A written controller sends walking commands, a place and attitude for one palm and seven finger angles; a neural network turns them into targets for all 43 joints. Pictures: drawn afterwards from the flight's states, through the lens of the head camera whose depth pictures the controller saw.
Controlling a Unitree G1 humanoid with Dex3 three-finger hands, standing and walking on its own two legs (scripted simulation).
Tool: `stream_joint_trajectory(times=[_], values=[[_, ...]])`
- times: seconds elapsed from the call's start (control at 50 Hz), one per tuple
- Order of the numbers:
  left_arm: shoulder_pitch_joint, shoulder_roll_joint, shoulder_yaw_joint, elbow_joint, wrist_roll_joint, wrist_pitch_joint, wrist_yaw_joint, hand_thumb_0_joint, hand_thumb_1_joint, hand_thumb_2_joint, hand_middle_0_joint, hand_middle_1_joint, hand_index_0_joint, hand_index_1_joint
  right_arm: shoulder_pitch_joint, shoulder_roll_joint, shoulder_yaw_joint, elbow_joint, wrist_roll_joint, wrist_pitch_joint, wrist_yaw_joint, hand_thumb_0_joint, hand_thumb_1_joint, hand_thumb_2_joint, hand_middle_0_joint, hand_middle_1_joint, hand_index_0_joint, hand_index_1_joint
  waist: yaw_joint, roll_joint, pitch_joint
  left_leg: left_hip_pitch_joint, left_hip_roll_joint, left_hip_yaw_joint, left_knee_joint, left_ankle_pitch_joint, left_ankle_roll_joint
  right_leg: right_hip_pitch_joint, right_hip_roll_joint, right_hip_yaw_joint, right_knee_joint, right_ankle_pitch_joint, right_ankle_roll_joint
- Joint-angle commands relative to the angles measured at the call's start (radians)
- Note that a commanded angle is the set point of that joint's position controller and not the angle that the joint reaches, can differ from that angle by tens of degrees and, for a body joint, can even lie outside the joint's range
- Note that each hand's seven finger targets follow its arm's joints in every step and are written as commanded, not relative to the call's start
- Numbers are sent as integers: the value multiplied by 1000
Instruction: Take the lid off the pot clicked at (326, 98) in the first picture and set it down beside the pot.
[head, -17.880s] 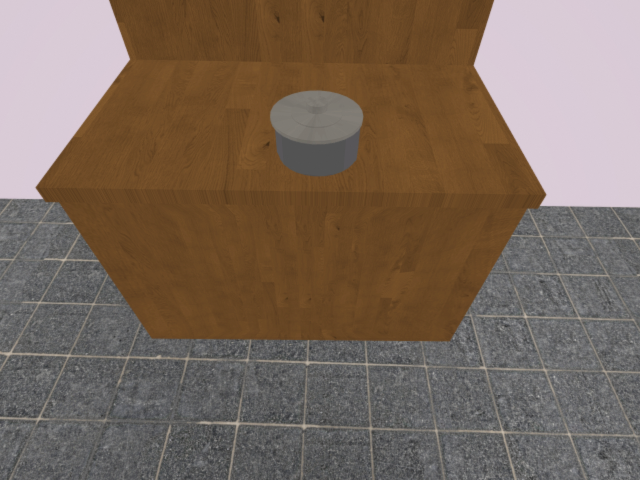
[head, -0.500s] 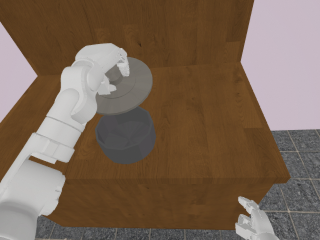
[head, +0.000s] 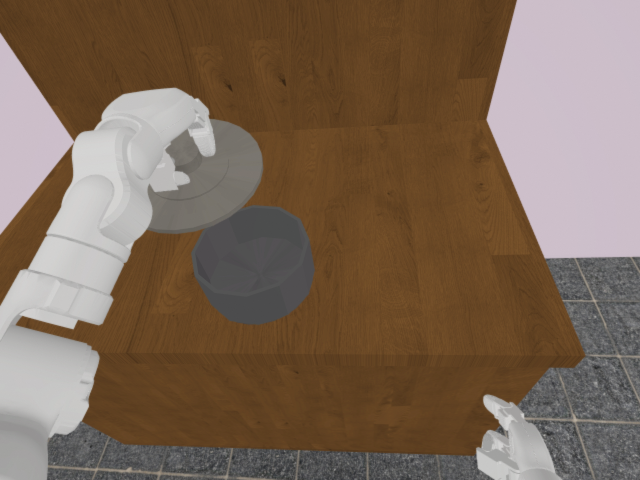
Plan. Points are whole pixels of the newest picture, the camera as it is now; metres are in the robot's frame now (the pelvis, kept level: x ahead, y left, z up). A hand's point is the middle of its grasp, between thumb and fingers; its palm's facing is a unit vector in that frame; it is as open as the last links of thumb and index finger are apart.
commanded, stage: move the lid sideways beside the pot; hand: left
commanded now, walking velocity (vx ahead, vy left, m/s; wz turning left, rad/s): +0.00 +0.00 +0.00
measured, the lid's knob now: (182, 157) +0.45 +0.19 +0.19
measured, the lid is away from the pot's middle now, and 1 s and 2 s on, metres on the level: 0.05 0.18 0.24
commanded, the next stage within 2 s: lower the lid onto the table in 1.60 s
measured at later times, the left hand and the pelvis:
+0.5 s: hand (122, 163) +0.42 +0.25 +0.21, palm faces -0.19 -0.03 -0.98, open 7.4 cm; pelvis +0.00 +0.01 +0.00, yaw +0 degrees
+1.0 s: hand (74, 168) +0.42 +0.31 +0.21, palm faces -0.22 -0.02 -0.98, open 7.4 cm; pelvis +0.00 +0.01 +0.00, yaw +1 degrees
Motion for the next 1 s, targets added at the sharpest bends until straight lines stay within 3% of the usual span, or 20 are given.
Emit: stream_joint_trajectory(times=[0.0, 0.06, 0.1, 0.12, 0.14, 0.18, 0.2, 0.22, 0.3, 0.32, 0.34, 0.42, 0.44, 0.52, 0.6, 0.72, 0.8, 0.84, 0.86, 0.98], values=[[-542, 283, 175, -144, 28, -15, 35, 0, 617, 1040, -946, -1009, -926, -991, -108, -111, -44, -148, 1, -41, -7, 0, -900, -900, 200, 300, 200, 300, -24, -90, -354, 60, -36, 27, -33, 248, 73, 209, 58, -46, -34, 232, -67], [-590, 311, 190, -214, 35, -39, 29, 0, 617, 1040, -946, -1009, -926, -991, -108, -101, -42, -162, 0, -41, -3, 0, -900, -900, 200, 300, 200, 300, -13, -59, -413, 71, -43, 19, -36, 280, 74, 248, 60, -45, -23, 258, -68], [-545, 375, 248, -238, 26, -48, 32, 0, 617, 1040, -946, -1009, -926, -991, -97, -117, -52, -164, -5, -41, 1, 0, -900, -900, 200, 300, 200, 300, -7, -31, -440, 87, -41, 15, -21, 329, 75, 265, 57, -42, -17, 306, -73], [-528, 343, 228, -208, 33, -48, 27, 0, 617, 1040, -946, -1009, -926, -991, -90, -102, -45, -166, -5, -37, 2, 0, -900, -900, 200, 300, 200, 300, -6, -52, -445, 76, -45, 15, -27, 346, 74, 280, 62, -45, -14, 310, -68], [-516, 333, 224, -161, 35, -43, 21, 0, 617, 1040, -946, -1009, -926, -991, -85, -107, -45, -156, -2, -31, 3, 0, -900, -900, 200, 300, 200, 300, -13, -75, -382, 60, -38, 12, -27, 325, 72, 246, 60, -56, -25, 301, -69], [-514, 387, 259, -132, 38, -44, 18, 0, 617, 1040, -946, -1009, -926, -991, -72, -117, -47, -153, 2, -21, 2, 0, -900, -900, 200, 300, 200, 300, -9, -105, -362, 43, -38, 16, -35, 282, 74, 240, 62, -54, -35, 263, -66], [-511, 384, 245, -145, 30, -51, 20, 0, 617, 1040, -946, -1009, -926, -991, -82, -128, -50, -158, 0, -20, 2, 0, -900, -900, 200, 300, 200, 300, -15, -70, -359, 43, -39, 18, -35, 276, 72, 231, 59, -50, -38, 255, -71], [-531, 392, 253, -179, 37, -58, 22, 0, 617, 1040, -946, -1009, -926, -991, -67, -116, -49, -161, 1, -19, 2, 0, -900, -900, 200, 300, 200, 300, -10, -66, -414, 58, -42, 17, -39, 299, 73, 263, 64, -48, -29, 265, -66], [-540, 363, 221, -193, 24, -73, 19, 0, 617, 1040, -946, -1009, -926, -991, -79, -123, -55, -162, 2, -18, 4, 0, -900, -900, 200, 300, 200, 300, -26, -23, -398, 85, -39, 9, -27, 327, 72, 232, 62, -53, -37, 281, -75], [-532, 400, 260, -197, 29, -75, 21, 0, 617, 1040, -946, -1009, -926, -991, -54, -116, -54, -161, 0, -19, 4, 0, -900, -900, 200, 300, 200, 300, -14, -25, -431, 89, -42, 11, -29, 347, 77, 258, 67, -51, -33, 290, -70], [-530, 453, 303, -186, 38, -78, 22, 0, 617, 1040, -946, -1009, -926, -991, -60, -123, -53, -157, -1, -15, 4, 0, -900, -900, 200, 300, 200, 300, -9, -37, -419, 75, -41, 4, -28, 333, 74, 260, 63, -54, -33, 293, -72], [-499, 420, 268, -132, 31, -88, 12, 0, 617, 1040, -946, -1009, -926, -991, -43, -123, -52, -153, 3, -6, 2, 0, -900, -900, 200, 300, 200, 300, -19, -51, -394, 63, -41, 13, -35, 317, 74, 242, 67, -57, -43, 268, -68], [-510, 452, 295, -120, 33, -90, 10, 0, 617, 1040, -946, -1009, -926, -991, -48, -129, -54, -151, 4, -3, 1, 0, -900, -900, 200, 300, 200, 300, -18, -78, -368, 49, -39, 8, -32, 298, 75, 239, 63, -60, -47, 270, -69], [-491, 485, 323, -216, 25, -117, 10, 0, 617, 1040, -946, -1009, -926, -991, -46, -123, -56, -168, 0, -3, 9, 0, -900, -900, 200, 300, 200, 300, -8, -3, -457, 89, -43, 3, -21, 402, 75, 281, 63, -54, -27, 330, -70], [-427, 472, 310, -115, 14, -117, -1, 0, 617, 1040, -946, -1009, -926, -991, -47, -143, -62, -156, 7, 13, 10, 0, -900, -900, 200, 300, 200, 300, -24, -46, -347, 52, -37, 10, -25, 329, 72, 221, 62, -63, -54, 282, -72], [-511, 505, 316, -153, 23, -149, 11, 0, 617, 1040, -946, -1009, -926, -991, -34, -131, -57, -153, 5, 17, -2, 0, -900, -900, 200, 300, 200, 300, -26, -2, -420, 87, -42, 1, -32, 341, 75, 241, 71, -64, -53, 258, -72], [-508, 564, 353, -74, 24, -163, 10, 0, 617, 1040, -946, -1009, -926, -991, -22, -151, -59, -136, 4, 22, -8, 0, -900, -900, 200, 300, 200, 300, -33, -11, -372, 60, -42, -1, -33, 307, 75, 227, 66, -66, -70, 254, -76], [-515, 553, 342, -41, 35, -173, 6, 0, 617, 1040, -946, -1009, -926, -991, -22, -142, -55, -134, 7, 28, -8, 0, -900, -900, 200, 300, 200, 300, -33, -21, -365, 51, -42, -1, -35, 301, 74, 227, 66, -72, -69, 250, -74], [-533, 530, 319, -63, 31, -180, 5, 0, 617, 1040, -946, -1009, -926, -991, -22, -140, -56, -139, 9, 30, -8, 0, -900, -900, 200, 300, 200, 300, -36, -17, -383, 63, -43, 0, -38, 317, 75, 236, 67, -70, -68, 261, -73], [-510, 572, 358, -66, 35, -205, 10, 0, 617, 1040, -946, -1009, -926, -991, -18, -141, -60, -140, 6, 34, -6, 0, -900, -900, 200, 300, 200, 300, -29, 23, -412, 81, -45, -5, -27, 364, 77, 248, 67, -73, -65, 288, -78]])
